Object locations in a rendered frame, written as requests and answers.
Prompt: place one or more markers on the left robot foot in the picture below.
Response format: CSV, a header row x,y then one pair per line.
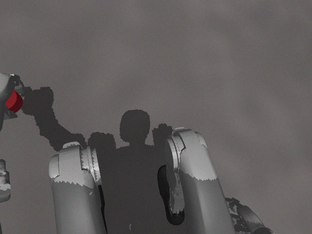
x,y
102,204

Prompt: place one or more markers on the right robot foot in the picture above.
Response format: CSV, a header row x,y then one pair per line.
x,y
164,189

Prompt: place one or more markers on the right robot hand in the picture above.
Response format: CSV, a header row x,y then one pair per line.
x,y
246,222

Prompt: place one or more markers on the left robot arm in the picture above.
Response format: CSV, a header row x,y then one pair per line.
x,y
5,190

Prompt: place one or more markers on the tin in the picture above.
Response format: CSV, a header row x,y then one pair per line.
x,y
15,102

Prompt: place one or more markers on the left robot hand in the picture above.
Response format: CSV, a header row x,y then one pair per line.
x,y
9,83

